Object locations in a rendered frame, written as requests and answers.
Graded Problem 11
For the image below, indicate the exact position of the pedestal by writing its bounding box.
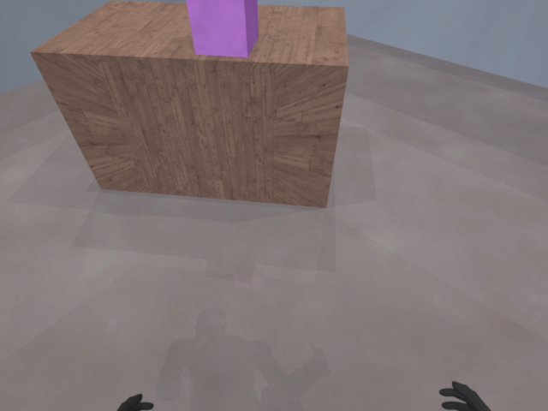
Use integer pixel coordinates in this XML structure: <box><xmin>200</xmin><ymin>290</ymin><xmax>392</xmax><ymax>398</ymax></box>
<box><xmin>30</xmin><ymin>1</ymin><xmax>349</xmax><ymax>208</ymax></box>

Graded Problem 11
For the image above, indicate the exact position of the robot right hand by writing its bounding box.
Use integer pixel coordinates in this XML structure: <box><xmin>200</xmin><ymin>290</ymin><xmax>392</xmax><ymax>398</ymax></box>
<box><xmin>439</xmin><ymin>381</ymin><xmax>491</xmax><ymax>411</ymax></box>

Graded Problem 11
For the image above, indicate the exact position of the robot left hand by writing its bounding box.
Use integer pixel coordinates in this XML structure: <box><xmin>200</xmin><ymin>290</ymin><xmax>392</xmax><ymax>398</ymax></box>
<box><xmin>117</xmin><ymin>394</ymin><xmax>153</xmax><ymax>411</ymax></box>

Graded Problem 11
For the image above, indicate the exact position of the carton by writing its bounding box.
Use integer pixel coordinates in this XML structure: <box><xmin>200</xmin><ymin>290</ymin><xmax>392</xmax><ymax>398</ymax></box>
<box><xmin>186</xmin><ymin>0</ymin><xmax>259</xmax><ymax>57</ymax></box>

